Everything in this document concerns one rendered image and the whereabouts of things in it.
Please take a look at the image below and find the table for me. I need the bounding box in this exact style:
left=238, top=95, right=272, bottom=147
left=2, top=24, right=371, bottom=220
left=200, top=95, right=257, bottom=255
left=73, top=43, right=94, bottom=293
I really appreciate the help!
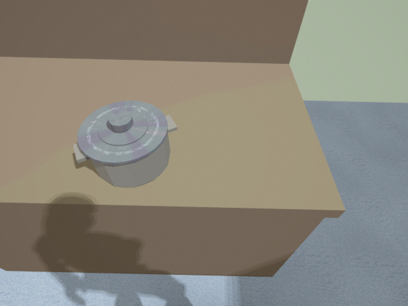
left=0, top=0, right=346, bottom=277

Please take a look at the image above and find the knob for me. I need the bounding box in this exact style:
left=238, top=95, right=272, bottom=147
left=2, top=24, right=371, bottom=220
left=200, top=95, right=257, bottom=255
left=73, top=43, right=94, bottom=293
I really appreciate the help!
left=108, top=110, right=133, bottom=131

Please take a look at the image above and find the lid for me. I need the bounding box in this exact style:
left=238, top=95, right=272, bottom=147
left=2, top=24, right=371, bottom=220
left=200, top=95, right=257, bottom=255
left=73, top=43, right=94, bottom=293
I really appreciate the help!
left=77, top=101, right=168, bottom=165

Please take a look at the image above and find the pot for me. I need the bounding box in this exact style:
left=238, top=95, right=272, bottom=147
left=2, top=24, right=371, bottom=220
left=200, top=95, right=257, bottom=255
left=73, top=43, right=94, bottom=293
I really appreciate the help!
left=73, top=115, right=177, bottom=187

